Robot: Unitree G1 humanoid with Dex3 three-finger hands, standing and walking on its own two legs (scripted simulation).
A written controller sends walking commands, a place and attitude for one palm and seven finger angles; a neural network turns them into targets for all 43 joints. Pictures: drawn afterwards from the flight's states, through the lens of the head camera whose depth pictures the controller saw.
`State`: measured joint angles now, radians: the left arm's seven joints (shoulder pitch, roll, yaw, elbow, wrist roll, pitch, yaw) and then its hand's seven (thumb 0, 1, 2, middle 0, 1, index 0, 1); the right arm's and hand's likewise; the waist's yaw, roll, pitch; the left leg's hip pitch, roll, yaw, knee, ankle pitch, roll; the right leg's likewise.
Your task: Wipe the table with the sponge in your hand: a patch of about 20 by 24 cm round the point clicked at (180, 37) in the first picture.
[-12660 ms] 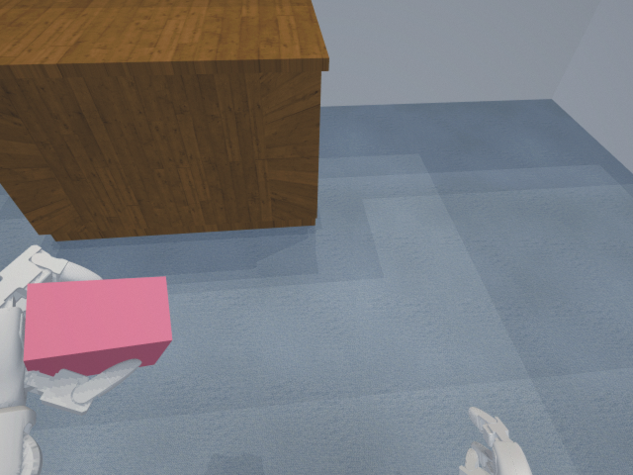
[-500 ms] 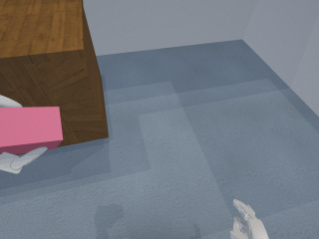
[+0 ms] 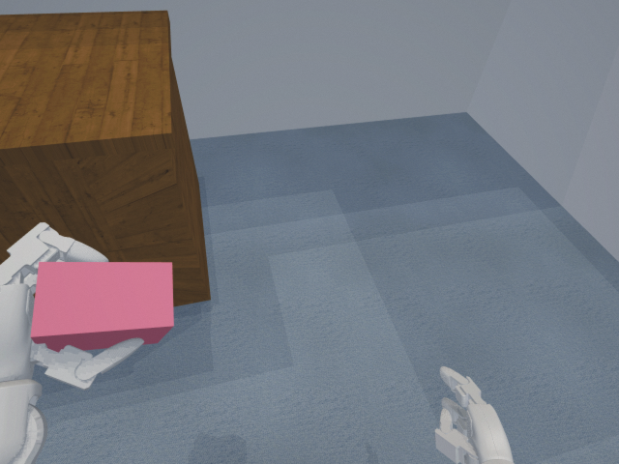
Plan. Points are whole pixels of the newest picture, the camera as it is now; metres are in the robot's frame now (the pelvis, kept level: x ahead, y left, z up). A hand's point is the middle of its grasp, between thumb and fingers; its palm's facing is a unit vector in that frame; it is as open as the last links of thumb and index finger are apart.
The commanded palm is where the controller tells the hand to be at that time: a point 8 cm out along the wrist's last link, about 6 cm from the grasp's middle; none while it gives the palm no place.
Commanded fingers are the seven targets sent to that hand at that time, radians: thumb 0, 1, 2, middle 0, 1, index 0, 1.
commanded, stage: shuffle to correct the standing spot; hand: left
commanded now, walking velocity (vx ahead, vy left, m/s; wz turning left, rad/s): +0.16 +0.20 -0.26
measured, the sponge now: (125, 307) +0.23 +0.21 +0.14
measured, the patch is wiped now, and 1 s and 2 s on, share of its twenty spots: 0.00 0.00 0.00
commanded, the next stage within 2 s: none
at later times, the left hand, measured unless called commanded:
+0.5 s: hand (83, 260) +0.28 +0.27 +0.15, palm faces +0.32 -0.85 -0.41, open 10.6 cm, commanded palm +0.23 +0.31 +0.18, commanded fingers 0.00 0.10 1.30 -1.20 -1.60 -1.20 -1.60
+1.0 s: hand (15, 206) +0.33 +0.37 +0.17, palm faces +0.29 -0.85 -0.45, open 10.6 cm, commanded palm +0.27 +0.40 +0.18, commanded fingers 0.00 0.10 1.30 -1.20 -1.60 -1.20 -1.60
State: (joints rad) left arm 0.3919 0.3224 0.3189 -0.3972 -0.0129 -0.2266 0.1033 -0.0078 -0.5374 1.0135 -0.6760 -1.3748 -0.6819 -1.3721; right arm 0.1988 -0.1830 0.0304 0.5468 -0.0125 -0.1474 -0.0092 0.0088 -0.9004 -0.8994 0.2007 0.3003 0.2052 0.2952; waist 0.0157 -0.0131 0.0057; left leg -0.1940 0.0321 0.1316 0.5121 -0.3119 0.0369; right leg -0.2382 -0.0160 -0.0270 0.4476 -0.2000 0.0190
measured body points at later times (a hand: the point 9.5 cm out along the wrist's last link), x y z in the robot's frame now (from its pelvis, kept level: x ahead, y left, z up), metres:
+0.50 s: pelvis +0.04 +0.04 -0.02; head +0.06 +0.06 +0.43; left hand +0.25 +0.32 +0.17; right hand +0.19 -0.19 -0.10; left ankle -0.02 +0.08 -0.74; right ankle +0.03 -0.09 -0.72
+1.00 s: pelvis +0.07 +0.15 -0.01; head +0.09 +0.16 +0.43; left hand +0.31 +0.41 +0.19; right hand +0.19 -0.11 -0.09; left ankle +0.14 +0.27 -0.74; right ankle +0.04 +0.03 -0.69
